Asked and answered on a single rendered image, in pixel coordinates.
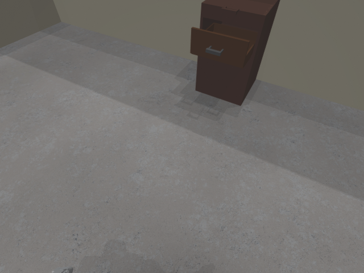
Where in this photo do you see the handle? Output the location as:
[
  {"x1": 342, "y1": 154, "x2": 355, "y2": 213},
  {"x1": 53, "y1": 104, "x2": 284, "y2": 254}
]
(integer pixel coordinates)
[
  {"x1": 221, "y1": 7, "x2": 237, "y2": 15},
  {"x1": 205, "y1": 46, "x2": 224, "y2": 56}
]

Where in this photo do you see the drawer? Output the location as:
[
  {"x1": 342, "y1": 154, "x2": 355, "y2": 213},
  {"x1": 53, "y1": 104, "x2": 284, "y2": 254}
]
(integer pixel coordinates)
[{"x1": 191, "y1": 23, "x2": 258, "y2": 68}]

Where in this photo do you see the cabinet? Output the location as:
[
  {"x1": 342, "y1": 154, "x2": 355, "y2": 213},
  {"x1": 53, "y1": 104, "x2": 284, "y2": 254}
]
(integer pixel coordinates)
[{"x1": 196, "y1": 0, "x2": 280, "y2": 106}]

